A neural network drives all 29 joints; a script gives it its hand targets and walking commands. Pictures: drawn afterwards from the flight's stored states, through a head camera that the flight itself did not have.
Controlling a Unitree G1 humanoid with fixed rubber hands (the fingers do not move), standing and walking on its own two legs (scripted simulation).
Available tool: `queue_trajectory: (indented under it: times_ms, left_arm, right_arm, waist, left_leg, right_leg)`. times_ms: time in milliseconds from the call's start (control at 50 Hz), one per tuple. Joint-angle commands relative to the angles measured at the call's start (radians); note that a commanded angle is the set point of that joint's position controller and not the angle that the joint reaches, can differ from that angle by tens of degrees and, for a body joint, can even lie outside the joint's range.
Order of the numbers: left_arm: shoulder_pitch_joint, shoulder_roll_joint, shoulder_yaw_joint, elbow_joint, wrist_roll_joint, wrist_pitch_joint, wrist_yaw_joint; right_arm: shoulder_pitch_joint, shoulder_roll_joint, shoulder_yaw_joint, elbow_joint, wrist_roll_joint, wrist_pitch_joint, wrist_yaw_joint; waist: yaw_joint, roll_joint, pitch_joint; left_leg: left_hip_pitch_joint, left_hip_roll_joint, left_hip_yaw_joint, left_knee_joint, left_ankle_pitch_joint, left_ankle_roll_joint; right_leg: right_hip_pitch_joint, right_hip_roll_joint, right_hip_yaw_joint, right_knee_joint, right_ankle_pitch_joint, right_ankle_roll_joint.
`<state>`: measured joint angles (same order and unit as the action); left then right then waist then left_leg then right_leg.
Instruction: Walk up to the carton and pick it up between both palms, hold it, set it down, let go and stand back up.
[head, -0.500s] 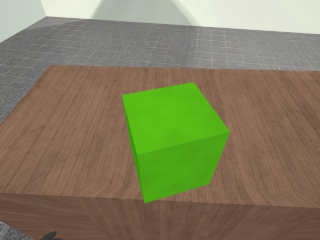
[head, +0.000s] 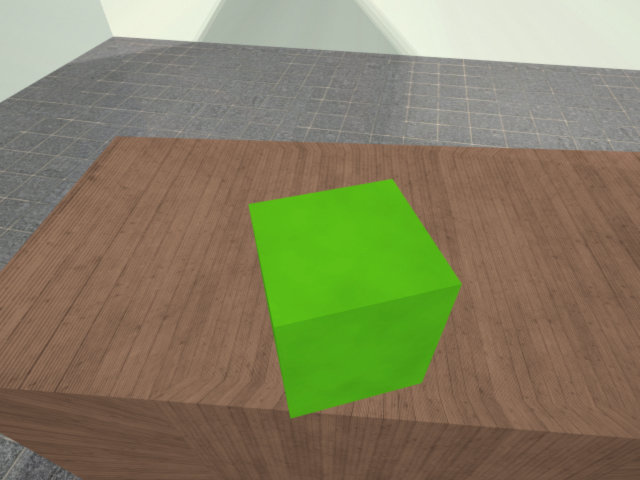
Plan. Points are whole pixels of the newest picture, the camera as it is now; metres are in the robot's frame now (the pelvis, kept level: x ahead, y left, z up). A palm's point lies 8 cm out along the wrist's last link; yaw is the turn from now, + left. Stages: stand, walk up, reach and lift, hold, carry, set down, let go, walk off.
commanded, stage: walk up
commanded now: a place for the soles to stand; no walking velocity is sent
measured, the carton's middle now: (341, 299) +0.38 -0.01 +0.01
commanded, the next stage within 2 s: none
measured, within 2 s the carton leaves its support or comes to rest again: neither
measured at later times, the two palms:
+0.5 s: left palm out of the picture +0.03 +0.41 -0.12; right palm out of the picture +0.02 -0.25 -0.12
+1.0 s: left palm out of the picture +0.07 +0.37 -0.10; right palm out of the picture +0.05 -0.26 -0.10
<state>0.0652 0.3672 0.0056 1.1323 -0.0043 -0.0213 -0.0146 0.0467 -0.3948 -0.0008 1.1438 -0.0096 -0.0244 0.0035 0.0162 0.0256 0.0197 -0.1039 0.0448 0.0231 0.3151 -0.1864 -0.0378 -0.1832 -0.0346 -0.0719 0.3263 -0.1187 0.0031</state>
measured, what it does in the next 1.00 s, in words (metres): steps on the spot: left foot, then right foot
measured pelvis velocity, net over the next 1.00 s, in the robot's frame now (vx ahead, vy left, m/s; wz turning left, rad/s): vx -0.04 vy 0.06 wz -0.02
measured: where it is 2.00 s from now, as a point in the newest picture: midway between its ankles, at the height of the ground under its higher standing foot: outside the picture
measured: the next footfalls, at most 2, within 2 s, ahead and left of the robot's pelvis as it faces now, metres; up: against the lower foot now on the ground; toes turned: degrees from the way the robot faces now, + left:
left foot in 0.32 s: +0.00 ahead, +0.19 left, +0.00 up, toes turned +2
right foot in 0.62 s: -0.03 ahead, -0.04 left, +0.00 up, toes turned +0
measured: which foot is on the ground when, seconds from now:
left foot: down 0.00-0.08, up 0.10-0.30, down 0.32-1.00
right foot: down 0.00-0.32, up 0.34-0.60, down 0.62-1.00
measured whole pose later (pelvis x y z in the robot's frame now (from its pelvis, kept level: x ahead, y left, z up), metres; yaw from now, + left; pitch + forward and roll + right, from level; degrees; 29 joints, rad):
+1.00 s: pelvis -0.04 +0.06 -0.01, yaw -1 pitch -1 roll +0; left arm 0.13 0.39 0.03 0.96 0.02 -0.01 -0.03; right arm 0.13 -0.41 -0.02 1.00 -0.01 -0.04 -0.01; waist -0.01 0.00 0.01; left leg -0.18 0.03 0.05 0.44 -0.24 -0.01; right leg -0.14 0.02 0.02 0.43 -0.27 -0.02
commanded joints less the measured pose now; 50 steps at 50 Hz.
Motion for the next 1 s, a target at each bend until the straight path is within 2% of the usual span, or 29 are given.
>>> queue_trajectory:
  times_ms: [0, 40, 60, 80, 120, 160, 220, 260, 280, 300, 320, 340, 360, 380, 420, 480, 520, 560, 600, 620, 640, 660, 680, 740, 780, 820, 840, 900, 980]
  left_arm:
    - [-0.056, 0.286, 0.063, -0.069, -0.007, -0.021, 0.028]
    - [0.012, 0.303, 0.075, -0.08, -0.009, -0.02, 0.04]
    - [0.032, 0.317, 0.082, -0.092, -0.006, -0.016, 0.044]
    - [0.029, 0.327, 0.091, -0.114, 0.0, -0.012, 0.048]
    - [0.042, 0.33, 0.099, -0.159, 0.024, -0.012, 0.06]
    - [-0.005, 0.317, 0.101, -0.202, 0.031, -0.01, 0.069]
    - [-0.055, 0.305, 0.091, -0.24, 0.035, 0.005, 0.057]
    - [-0.058, 0.31, 0.085, -0.252, 0.021, 0.024, 0.042]
    - [-0.035, 0.27, 0.073, -0.255, 0.017, 0.035, 0.04]
    - [-0.001, 0.2, 0.052, -0.267, 0.006, 0.044, 0.036]
    - [-0.057, 0.217, 0.058, -0.266, 0.01, 0.053, 0.051]
    - [-0.062, 0.232, 0.066, -0.256, 0.013, 0.052, 0.054]
    - [-0.009, 0.246, 0.074, -0.232, 0.002, 0.048, 0.049]
    - [0.039, 0.249, 0.077, -0.216, -0.001, 0.043, 0.042]
    - [0.054, 0.258, 0.08, -0.224, 0.015, 0.032, 0.026]
    - [0.022, 0.238, 0.081, -0.246, 0.027, 0.036, 0.012]
    - [0.042, 0.232, 0.083, -0.253, 0.031, 0.035, 0.01]
    - [0.09, 0.215, 0.085, -0.241, 0.038, 0.027, 0.007]
    - [0.153, 0.207, 0.09, -0.215, 0.048, 0.013, 0.008]
    - [0.164, 0.226, 0.096, -0.214, 0.059, 0.001, 0.01]
    - [0.11, 0.288, 0.101, -0.239, 0.058, -0.011, 0.01]
    - [0.094, 0.286, 0.098, -0.246, 0.043, -0.013, 0.005]
    - [0.098, 0.27, 0.086, -0.248, 0.039, -0.016, 0.002]
    - [0.066, 0.238, 0.069, -0.248, 0.022, -0.01, 0.008]
    - [0.064, 0.208, 0.061, -0.259, 0.01, 0.0, 0.001]
    - [0.07, 0.217, 0.067, -0.249, 0.012, 0.008, -0.005]
    - [0.067, 0.213, 0.065, -0.241, 0.018, 0.008, -0.007]
    - [0.057, 0.218, 0.067, -0.22, 0.022, 0.001, -0.007]
    - [0.035, 0.212, 0.061, -0.203, 0.019, 0.001, -0.004]
  right_arm:
    - [-0.028, -0.249, -0.065, -0.069, -0.013, 0.024, 0.004]
    - [0.006, -0.201, -0.066, -0.103, -0.007, 0.043, 0.009]
    - [0.02, -0.187, -0.068, -0.119, -0.006, 0.051, 0.014]
    - [0.027, -0.176, -0.069, -0.143, -0.009, 0.064, 0.021]
    - [0.019, -0.163, -0.071, -0.197, -0.014, 0.087, 0.025]
    - [0.092, -0.171, -0.09, -0.211, -0.013, 0.091, 0.03]
    - [0.163, -0.166, -0.105, -0.201, -0.011, 0.086, 0.036]
    - [0.221, -0.183, -0.118, -0.175, -0.02, 0.076, 0.033]
    - [0.23, -0.23, -0.131, -0.173, -0.035, 0.07, 0.027]
    - [0.201, -0.316, -0.143, -0.203, -0.053, 0.056, 0.018]
    - [0.119, -0.384, -0.154, -0.237, -0.039, 0.049, 0.015]
    - [0.061, -0.355, -0.147, -0.254, -0.038, 0.036, 0.004]
    - [0.03, -0.307, -0.13, -0.257, -0.03, 0.024, -0.005]
    - [0.003, -0.28, -0.123, -0.265, -0.029, 0.017, -0.009]
    - [0.035, -0.281, -0.133, -0.27, -0.027, 0.011, -0.01]
    - [0.13, -0.288, -0.136, -0.269, -0.034, 0.005, -0.01]
    - [0.141, -0.293, -0.138, -0.278, -0.03, 0.002, -0.014]
    - [0.117, -0.279, -0.131, -0.289, -0.027, 0.005, -0.013]
    - [0.114, -0.238, -0.108, -0.291, -0.016, 0.013, -0.01]
    - [0.129, -0.199, -0.091, -0.287, -0.009, 0.014, -0.01]
    - [0.108, -0.154, -0.075, -0.3, 0.001, 0.014, -0.007]
    - [0.069, -0.186, -0.082, -0.294, -0.002, 0.018, -0.015]
    - [0.061, -0.188, -0.079, -0.284, -0.004, 0.014, -0.015]
    - [0.112, -0.171, -0.069, -0.237, -0.001, -0.01, -0.018]
    - [0.125, -0.223, -0.078, -0.23, -0.013, -0.025, -0.022]
    - [0.083, -0.257, -0.077, -0.228, -0.009, -0.028, -0.019]
    - [0.064, -0.246, -0.071, -0.226, -0.006, -0.028, -0.018]
    - [0.044, -0.219, -0.06, -0.209, -0.005, -0.026, -0.02]
    - [0.046, -0.21, -0.054, -0.186, -0.003, -0.031, -0.019]
  waist:
    - [-0.008, 0.021, 0.019]
    - [-0.001, -0.034, -0.067]
    - [0.006, -0.106, -0.104]
    - [0.012, -0.198, -0.101]
    - [0.028, -0.175, -0.059]
    - [-0.013, -0.145, -0.083]
    - [-0.023, -0.205, -0.096]
    - [-0.04, -0.175, -0.103]
    - [-0.041, -0.091, -0.065]
    - [-0.037, 0.154, -0.01]
    - [-0.061, 0.211, 0.043]
    - [-0.048, 0.147, 0.1]
    - [-0.01, 0.068, 0.099]
    - [0.015, 0.05, 0.072]
    - [-0.014, 0.121, 0.039]
    - [-0.073, 0.109, 0.004]
    - [-0.073, 0.145, -0.006]
    - [-0.042, 0.15, -0.008]
    - [-0.004, 0.1, -0.044]
    - [-0.004, 0.051, -0.073]
    - [-0.021, -0.098, -0.05]
    - [-0.017, -0.079, -0.016]
    - [-0.015, -0.095, -0.009]
    - [-0.048, -0.147, -0.01]
    - [-0.05, -0.084, -0.078]
    - [-0.027, -0.022, -0.067]
    - [-0.023, -0.019, -0.047]
    - [-0.021, -0.021, -0.026]
    - [-0.027, -0.03, -0.067]
  left_leg:
    - [-0.117, 0.073, -0.049, 0.042, 0.158, 0.05]
    - [-0.135, 0.042, -0.013, 0.143, 0.136, 0.055]
    - [-0.159, 0.009, -0.004, 0.234, 0.044, 0.058]
    - [-0.219, -0.032, -0.002, 0.375, -0.19, 0.062]
    - [-0.308, -0.029, -0.109, 0.663, -0.368, 0.063]
    - [-0.298, 0.0, -0.151, 0.675, -0.329, 0.063]
    - [-0.189, -0.018, -0.028, 0.434, -0.235, 0.045]
    - [-0.064, -0.059, 0.048, 0.245, -0.106, 0.036]
    - [-0.045, -0.03, -0.029, 0.155, -0.15, 0.052]
    - [-0.101, 0.186, -0.384, -0.028, -0.241, 0.117]
    - [-0.311, 0.29, -0.52, -0.115, -0.34, 0.229]
    - [-0.379, 0.298, -0.511, -0.107, -0.343, 0.245]
    - [-0.348, 0.258, -0.407, -0.042, -0.265, 0.229]
    - [-0.29, 0.212, -0.318, 0.005, -0.205, 0.202]
    - [-0.19, 0.189, -0.273, 0.05, -0.145, 0.198]
    - [-0.071, 0.235, -0.307, 0.063, -0.077, 0.217]
    - [-0.042, 0.256, -0.305, 0.076, -0.013, 0.227]
    - [-0.067, 0.247, -0.26, 0.109, 0.071, 0.22]
    - [-0.138, 0.203, -0.159, 0.192, 0.16, 0.149]
    - [-0.213, 0.164, -0.121, 0.248, 0.13, 0.099]
    - [-0.318, 0.04, -0.031, 0.301, -0.072, 0.04]
    - [-0.256, 0.014, -0.014, 0.331, -0.327, 0.04]
    - [-0.246, 0.01, -0.032, 0.327, -0.348, 0.045]
    - [-0.117, -0.005, -0.019, 0.129, -0.069, 0.046]
    - [0.037, 0.071, -0.082, 0.078, 0.145, 0.064]
    - [-0.002, 0.142, -0.162, 0.068, 0.063, 0.109]
    - [-0.028, 0.138, -0.157, 0.054, 0.036, 0.111]
    - [-0.067, 0.092, -0.087, 0.06, 0.067, 0.087]
    - [-0.016, 0.092, -0.072, 0.056, 0.137, 0.077]
  right_leg:
    - [0.029, -0.145, 0.12, 0.018, 0.207, -0.038]
    - [0.083, -0.207, 0.172, 0.041, 0.303, -0.09]
    - [0.104, -0.253, 0.213, 0.034, 0.329, -0.128]
    - [0.095, -0.321, 0.281, 0.013, 0.337, -0.191]
    - [0.025, -0.395, 0.312, 0.02, 0.327, -0.283]
    - [-0.013, -0.335, 0.21, 0.08, 0.236, -0.241]
    - [-0.098, -0.255, 0.124, 0.132, 0.054, -0.189]
    - [-0.177, -0.211, 0.086, 0.221, -0.111, -0.149]
    - [-0.251, -0.162, 0.058, 0.321, -0.257, -0.099]
    - [-0.365, -0.018, 0.031, 0.497, -0.44, -0.039]
    - [-0.319, 0.052, 0.155, 0.644, -0.508, -0.035]
    - [-0.289, 0.051, 0.245, 0.713, -0.451, -0.039]
    - [-0.27, 0.048, 0.257, 0.724, -0.375, -0.035]
    - [-0.261, 0.047, 0.228, 0.706, -0.323, -0.029]
    - [-0.251, 0.038, 0.146, 0.598, -0.345, -0.013]
    - [-0.258, 0.055, 0.137, 0.495, -0.384, -0.018]
    - [-0.234, 0.048, 0.117, 0.43, -0.383, -0.026]
    - [-0.137, 0.041, 0.073, 0.275, -0.342, -0.035]
    - [0.074, 0.051, 0.072, 0.019, -0.16, -0.043]
    - [0.188, -0.024, 0.197, -0.021, -0.116, -0.058]
    - [0.156, -0.181, 0.435, -0.03, -0.103, -0.132]
    - [0.061, -0.228, 0.432, -0.014, -0.072, -0.204]
    - [0.051, -0.213, 0.404, -0.003, -0.014, -0.207]
    - [0.018, -0.135, 0.246, 0.068, 0.269, -0.14]
    - [-0.049, -0.081, 0.191, 0.095, 0.174, -0.072]
    - [-0.052, -0.038, 0.164, 0.085, -0.067, -0.047]
    - [-0.042, -0.038, 0.162, 0.076, -0.073, -0.051]
    - [0.005, -0.063, 0.195, 0.039, 0.047, -0.061]
    - [0.025, -0.064, 0.181, 0.039, 0.116, -0.058]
